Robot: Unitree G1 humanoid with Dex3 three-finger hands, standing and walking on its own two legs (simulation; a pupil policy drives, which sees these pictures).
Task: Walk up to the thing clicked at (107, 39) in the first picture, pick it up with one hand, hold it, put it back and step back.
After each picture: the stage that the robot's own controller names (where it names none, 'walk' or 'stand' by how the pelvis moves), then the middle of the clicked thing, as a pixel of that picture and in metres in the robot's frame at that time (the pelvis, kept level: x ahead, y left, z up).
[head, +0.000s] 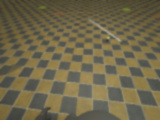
stand; (107, 39) +1.92 -0.41 -0.72
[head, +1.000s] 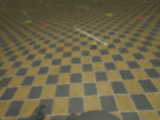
walk; (94, 45) +1.80 +0.03 -0.69
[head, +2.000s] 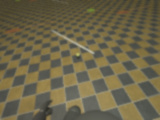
walk; (78, 56) +1.19 +0.31 -0.71
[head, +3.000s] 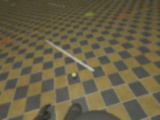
walk; (74, 76) +0.72 +0.32 -0.72
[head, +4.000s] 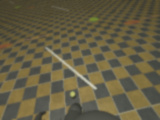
walk; (73, 95) +0.41 +0.29 -0.72
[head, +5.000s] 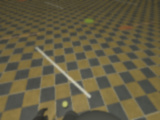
stand; (65, 105) +0.28 +0.26 -0.71
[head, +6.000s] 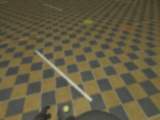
stand; (66, 109) +0.24 +0.26 -0.72
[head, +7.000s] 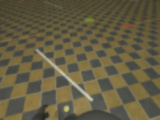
stand; (67, 109) +0.22 +0.25 -0.71
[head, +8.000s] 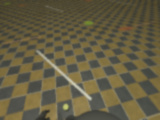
stand; (66, 107) +0.27 +0.27 -0.73
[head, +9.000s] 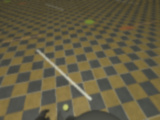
stand; (66, 108) +0.25 +0.26 -0.73
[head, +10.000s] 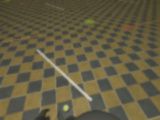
go down; (66, 108) +0.24 +0.26 -0.73
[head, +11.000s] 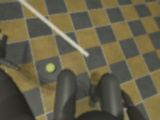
go down; (51, 68) +0.34 +0.28 -0.31
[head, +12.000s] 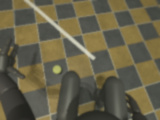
approach; (58, 70) +0.33 +0.27 -0.30
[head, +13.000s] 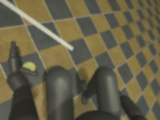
close in; (30, 69) +0.32 +0.30 -0.22
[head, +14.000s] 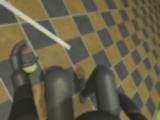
close; (28, 68) +0.32 +0.29 -0.22
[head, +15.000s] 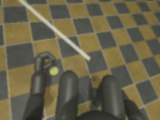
close; (54, 71) +0.32 +0.27 -0.29
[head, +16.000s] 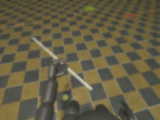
close; (65, 98) +0.29 +0.24 -0.62
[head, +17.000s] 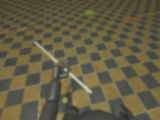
hold; (65, 101) +0.28 +0.25 -0.67
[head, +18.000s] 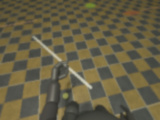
stand; (66, 96) +0.29 +0.25 -0.65
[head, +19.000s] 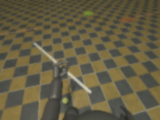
stand; (65, 101) +0.28 +0.26 -0.68
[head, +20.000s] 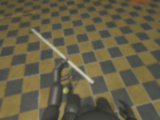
stand; (66, 91) +0.30 +0.26 -0.59
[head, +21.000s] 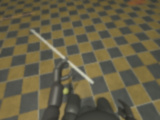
stand; (66, 91) +0.30 +0.25 -0.58
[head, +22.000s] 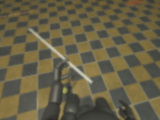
stand; (65, 91) +0.30 +0.25 -0.59
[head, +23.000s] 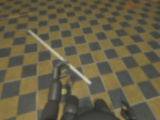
stand; (64, 92) +0.30 +0.25 -0.61
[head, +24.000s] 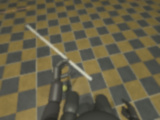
stand; (64, 88) +0.31 +0.26 -0.57
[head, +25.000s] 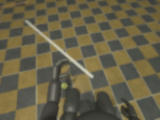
close; (65, 86) +0.31 +0.25 -0.54
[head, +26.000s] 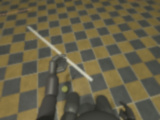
close; (65, 89) +0.31 +0.26 -0.58
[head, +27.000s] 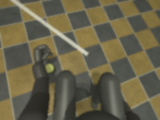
lower; (50, 69) +0.35 +0.28 -0.28
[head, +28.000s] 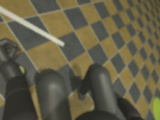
lower; (18, 72) +0.32 +0.31 -0.23
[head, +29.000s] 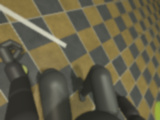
lower; (21, 71) +0.32 +0.31 -0.23
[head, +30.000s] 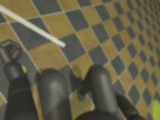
lower; (20, 71) +0.32 +0.31 -0.23
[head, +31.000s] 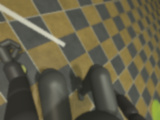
lower; (20, 71) +0.32 +0.31 -0.24
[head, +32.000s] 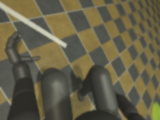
open; (22, 70) +0.32 +0.31 -0.24
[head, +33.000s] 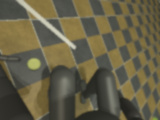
stand; (34, 65) +0.32 +0.29 -0.25
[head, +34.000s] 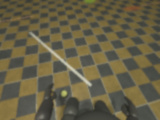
stand; (64, 94) +0.30 +0.25 -0.60
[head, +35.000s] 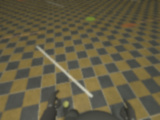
stand; (66, 105) +0.28 +0.25 -0.66
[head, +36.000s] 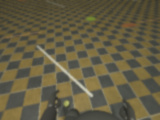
stand; (66, 104) +0.29 +0.25 -0.67
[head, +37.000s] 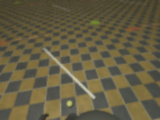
stand; (69, 104) +0.30 +0.24 -0.72
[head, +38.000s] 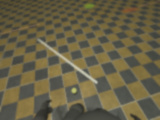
walk; (74, 91) +0.37 +0.19 -0.70
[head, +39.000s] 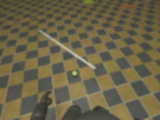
walk; (74, 74) +0.61 +0.21 -0.69
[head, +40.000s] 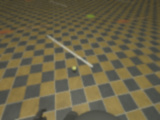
stand; (74, 69) +0.87 +0.28 -0.70
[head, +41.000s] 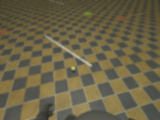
stand; (73, 69) +0.85 +0.28 -0.72
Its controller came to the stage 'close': yes
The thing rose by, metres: 0.01
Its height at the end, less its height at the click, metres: +0.00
